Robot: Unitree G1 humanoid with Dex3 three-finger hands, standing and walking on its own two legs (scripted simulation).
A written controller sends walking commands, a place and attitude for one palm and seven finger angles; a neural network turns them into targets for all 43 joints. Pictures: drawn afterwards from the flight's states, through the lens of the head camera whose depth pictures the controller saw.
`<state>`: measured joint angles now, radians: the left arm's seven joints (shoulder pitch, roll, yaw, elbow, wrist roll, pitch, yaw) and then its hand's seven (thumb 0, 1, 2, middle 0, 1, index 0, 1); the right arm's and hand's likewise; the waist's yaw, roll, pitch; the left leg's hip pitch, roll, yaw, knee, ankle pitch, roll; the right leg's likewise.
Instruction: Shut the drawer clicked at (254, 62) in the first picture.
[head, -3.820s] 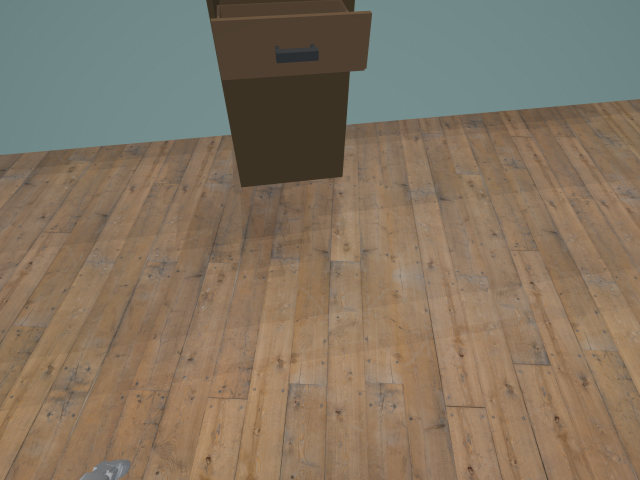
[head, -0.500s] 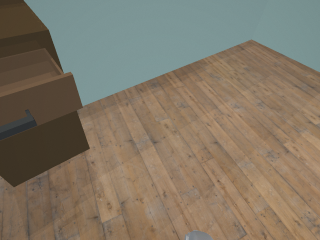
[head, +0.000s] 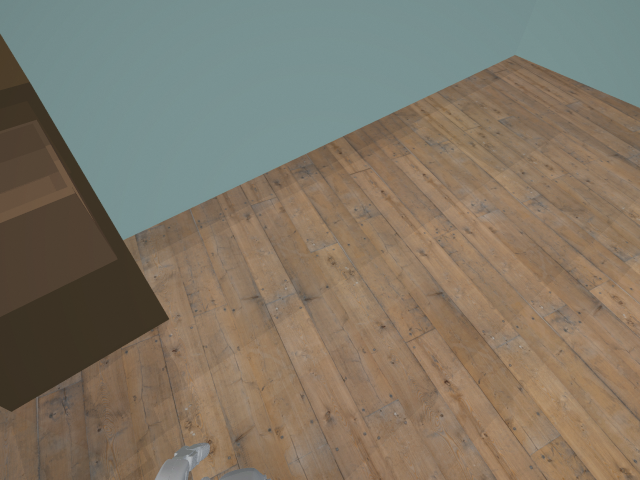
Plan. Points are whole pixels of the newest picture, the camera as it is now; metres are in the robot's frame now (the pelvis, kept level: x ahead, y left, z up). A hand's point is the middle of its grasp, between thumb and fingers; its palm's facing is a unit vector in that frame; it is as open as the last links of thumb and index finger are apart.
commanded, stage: turn to face it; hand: left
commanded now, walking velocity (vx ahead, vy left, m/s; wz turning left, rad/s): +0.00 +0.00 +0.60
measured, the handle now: out of the picture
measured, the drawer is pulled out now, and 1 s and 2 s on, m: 0.30 0.30 0.30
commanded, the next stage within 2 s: take the last steps up to it in 0.94 s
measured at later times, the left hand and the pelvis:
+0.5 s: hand out of the picture +0.03 +0.26 -0.15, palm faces +0.30 -0.90 -0.31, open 7.4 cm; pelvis +0.02 +0.02 +0.01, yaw +16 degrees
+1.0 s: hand out of the picture -0.09 +0.17 -0.16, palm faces +0.56 -0.79 -0.25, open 7.3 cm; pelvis -0.01 -0.02 +0.01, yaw +33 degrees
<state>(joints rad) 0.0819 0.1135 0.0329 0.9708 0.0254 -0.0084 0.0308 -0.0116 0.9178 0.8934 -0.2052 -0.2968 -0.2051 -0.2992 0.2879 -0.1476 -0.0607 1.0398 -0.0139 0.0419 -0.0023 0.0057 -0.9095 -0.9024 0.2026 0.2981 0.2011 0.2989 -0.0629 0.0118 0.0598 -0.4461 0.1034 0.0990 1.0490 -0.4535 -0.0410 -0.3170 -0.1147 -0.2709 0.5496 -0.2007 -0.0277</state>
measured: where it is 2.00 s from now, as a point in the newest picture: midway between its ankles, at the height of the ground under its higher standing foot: outside the picture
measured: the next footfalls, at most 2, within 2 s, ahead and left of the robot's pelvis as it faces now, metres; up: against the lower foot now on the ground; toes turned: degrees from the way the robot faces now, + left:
left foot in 0.12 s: +0.07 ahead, +0.13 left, +0.00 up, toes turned +13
right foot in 0.60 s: +0.10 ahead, -0.11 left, +0.00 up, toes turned +19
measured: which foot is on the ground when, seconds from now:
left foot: up 0.00-0.10, down 0.12-0.60, up 0.62-1.00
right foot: down 0.00-0.12, up 0.14-0.58, down 0.60-1.00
